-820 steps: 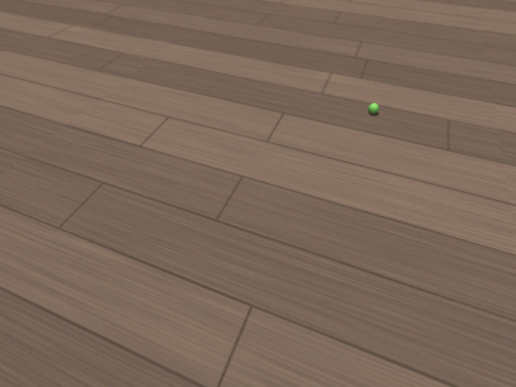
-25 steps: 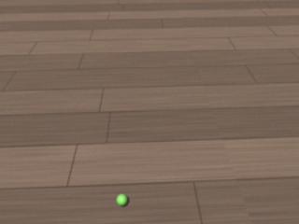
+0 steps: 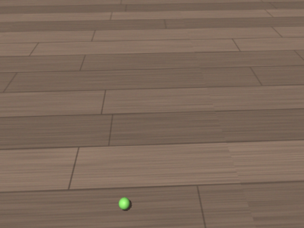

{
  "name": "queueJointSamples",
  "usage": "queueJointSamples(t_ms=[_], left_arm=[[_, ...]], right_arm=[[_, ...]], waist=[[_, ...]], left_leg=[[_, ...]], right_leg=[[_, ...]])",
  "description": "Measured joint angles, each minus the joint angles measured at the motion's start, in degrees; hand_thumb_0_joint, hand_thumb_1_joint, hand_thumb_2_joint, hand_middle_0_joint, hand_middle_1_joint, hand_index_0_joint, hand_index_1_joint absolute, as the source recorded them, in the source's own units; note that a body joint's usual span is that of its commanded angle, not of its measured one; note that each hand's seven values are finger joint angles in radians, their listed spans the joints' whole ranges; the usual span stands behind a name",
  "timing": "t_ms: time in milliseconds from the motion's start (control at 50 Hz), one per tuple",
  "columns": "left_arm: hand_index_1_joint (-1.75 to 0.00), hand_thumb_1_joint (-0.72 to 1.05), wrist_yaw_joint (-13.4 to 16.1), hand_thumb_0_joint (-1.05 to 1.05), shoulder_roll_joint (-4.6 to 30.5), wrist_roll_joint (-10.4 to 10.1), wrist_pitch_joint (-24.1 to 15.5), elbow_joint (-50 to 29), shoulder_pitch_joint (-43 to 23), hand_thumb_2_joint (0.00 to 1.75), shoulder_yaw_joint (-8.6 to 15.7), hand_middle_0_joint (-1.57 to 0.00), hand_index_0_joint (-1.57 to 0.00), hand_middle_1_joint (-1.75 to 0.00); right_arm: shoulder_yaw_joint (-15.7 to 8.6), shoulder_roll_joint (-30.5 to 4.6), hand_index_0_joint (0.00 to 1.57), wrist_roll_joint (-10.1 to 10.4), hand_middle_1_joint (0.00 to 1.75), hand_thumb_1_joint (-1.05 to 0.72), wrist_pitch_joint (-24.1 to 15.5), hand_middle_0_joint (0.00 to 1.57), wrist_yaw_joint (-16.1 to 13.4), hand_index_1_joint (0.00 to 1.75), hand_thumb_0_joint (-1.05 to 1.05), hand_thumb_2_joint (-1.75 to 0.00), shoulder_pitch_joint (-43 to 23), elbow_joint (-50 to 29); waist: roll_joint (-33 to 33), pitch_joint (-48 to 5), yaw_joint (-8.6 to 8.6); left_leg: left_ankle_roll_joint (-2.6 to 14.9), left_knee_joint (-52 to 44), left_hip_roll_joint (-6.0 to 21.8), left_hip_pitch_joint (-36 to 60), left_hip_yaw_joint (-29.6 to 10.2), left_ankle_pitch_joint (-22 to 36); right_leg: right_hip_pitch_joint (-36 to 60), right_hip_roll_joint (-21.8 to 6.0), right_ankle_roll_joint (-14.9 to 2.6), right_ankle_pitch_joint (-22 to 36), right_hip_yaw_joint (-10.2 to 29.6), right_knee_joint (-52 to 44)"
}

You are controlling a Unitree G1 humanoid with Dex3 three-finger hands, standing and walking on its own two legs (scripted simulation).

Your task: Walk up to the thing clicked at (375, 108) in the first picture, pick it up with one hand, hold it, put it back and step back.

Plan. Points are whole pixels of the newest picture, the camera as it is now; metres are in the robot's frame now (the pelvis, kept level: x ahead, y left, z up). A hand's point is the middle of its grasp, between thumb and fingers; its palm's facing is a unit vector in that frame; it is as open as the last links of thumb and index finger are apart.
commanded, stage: stand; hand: left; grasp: from above
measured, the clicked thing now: (124, 203) +0.38 +0.20 -0.75
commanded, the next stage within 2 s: rise first in 0.72 s
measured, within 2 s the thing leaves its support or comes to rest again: neither
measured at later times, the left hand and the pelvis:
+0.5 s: hand out of the picture +0.06 +0.26 -0.16, palm faces -0.02 -0.94 -0.34, open 7.4 cm; pelvis +0.00 +0.00 +0.00, yaw +0 degrees
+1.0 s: hand out of the picture +0.13 +0.25 -0.17, palm faces +0.04 -0.94 -0.33, open 8.2 cm; pelvis -0.02 +0.00 -0.01, yaw +0 degrees
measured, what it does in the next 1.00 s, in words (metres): stands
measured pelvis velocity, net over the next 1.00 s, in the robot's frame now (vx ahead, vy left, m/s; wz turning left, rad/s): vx -0.02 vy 0.00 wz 0.00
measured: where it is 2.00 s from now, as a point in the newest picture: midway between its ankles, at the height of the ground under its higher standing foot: outside the picture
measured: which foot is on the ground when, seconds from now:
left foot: down 0.00-1.00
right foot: down 0.00-1.00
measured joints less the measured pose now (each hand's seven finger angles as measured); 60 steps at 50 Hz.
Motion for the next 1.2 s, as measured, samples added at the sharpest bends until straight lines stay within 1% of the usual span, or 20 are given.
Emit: queueJointSamples(t_ms=[840,860,880,920,960,1000,1060,1120,1200], left_arm=[[-0.30,0.91,0.0,0.01,0.0,0.2,0.2,-0.2,0.4,0.90,-0.1,-0.21,-0.20,-0.31],[-0.31,0.90,0.3,0.01,-0.2,-0.5,0.1,-1.6,0.8,0.91,0.2,-0.20,-0.20,-0.31],[-0.32,0.89,0.7,0.01,-0.5,-1.2,-0.3,-3.2,0.6,0.92,0.7,-0.21,-0.19,-0.32],[-0.37,0.84,1.0,0.01,-1.2,-1.5,-1.5,-3.6,-2.2,0.92,2.2,-0.21,-0.19,-0.37],[-0.44,0.76,0.6,0.01,-1.2,-0.5,-1.4,-2.0,-6.4,0.91,3.9,-0.22,-0.20,-0.43],[-0.52,0.67,-0.1,0.01,-0.6,1.3,-1.1,-0.5,-9.9,0.90,6.0,-0.22,-0.20,-0.51],[-0.64,0.49,-0.9,0.01,0.2,4.2,-0.2,-1.7,-11.8,0.89,8.3,-0.21,-0.20,-0.65],[-0.75,0.30,-0.8,0.01,-0.2,6.2,2.0,-4.9,-10.9,0.89,9.1,-0.19,-0.19,-0.76],[-0.87,0.02,-0.3,0.00,-1.1,8.2,5.1,-8.3,-8.7,0.91,9.3,-0.16,-0.16,-0.88]], right_arm=[[-0.1,0.0,0.21,0.0,0.30,-0.91,0.1,0.20,-0.1,0.30,0.01,-0.90,0.3,0.1],[0.2,0.0,0.21,0.9,0.30,-0.91,0.4,0.20,-0.5,0.30,0.01,-0.90,1.1,-1.9],[0.2,0.2,0.21,1.8,0.30,-0.92,-0.2,0.20,-1.1,0.30,0.01,-0.90,2.1,-4.9],[0.3,0.8,0.21,3.1,0.30,-0.92,-1.3,0.20,-2.1,0.30,0.01,-0.91,3.5,-9.7],[0.1,2.1,0.21,3.3,0.30,-0.93,-1.7,0.20,-2.6,0.30,0.01,-0.91,4.1,-13.2],[-0.2,3.6,0.21,2.7,0.30,-0.93,-2.0,0.20,-2.6,0.30,0.01,-0.91,4.5,-15.5],[-1.0,5.4,0.21,1.9,0.30,-0.94,-2.1,0.20,-2.0,0.30,0.01,-0.91,5.6,-18.7],[-1.5,6.3,0.21,1.8,0.30,-0.93,-1.8,0.20,-1.5,0.30,0.01,-0.91,7.2,-21.2],[-1.7,6.4,0.21,1.7,0.30,-0.92,-1.9,0.20,-0.9,0.30,0.01,-0.91,8.8,-23.9]], waist=[[-0.1,-0.2,-0.06],[0.0,-0.6,-0.11],[0.0,-0.5,-0.12],[0.1,0.2,-0.15],[-0.1,0.3,-0.35],[-0.6,-0.4,-0.73],[-1.1,-1.7,-1.36],[-1.0,-2.8,-1.96],[-0.4,-4.5,-2.39]], left_leg=[[0.16,0.0,-0.2,0.0,0.1,0.2],[0.17,0.6,-0.2,-1.1,0.1,0.0],[0.19,1.8,-0.2,-2.6,0.1,-0.4],[0.19,4.2,-0.1,-5.5,-0.2,-1.1],[0.07,6.9,0.1,-8.9,-0.3,-1.8],[-0.12,10.1,0.5,-12.9,-0.3,-2.9],[-0.29,14.7,1.0,-17.6,0.1,-4.8],[-0.29,17.7,1.3,-20.2,0.4,-6.4],[-0.16,22.0,1.5,-24.2,0.4,-8.6]], right_leg=[[-0.2,-0.2,0.14,0.1,0.1,0.2],[-1.4,-0.2,0.08,-0.3,0.2,1.2],[-3.0,-0.2,0.01,-0.8,0.2,2.7],[-5.9,-0.2,-0.13,-1.7,0.0,5.4],[-9.5,0.0,-0.27,-2.6,0.0,8.3],[-13.6,0.3,-0.45,-3.8,0.3,11.8],[-18.7,0.7,-0.63,-5.6,0.9,16.5],[-21.3,1.0,-0.65,-6.9,1.3,19.2],[-25.2,1.1,-0.50,-8.9,1.6,23.2]])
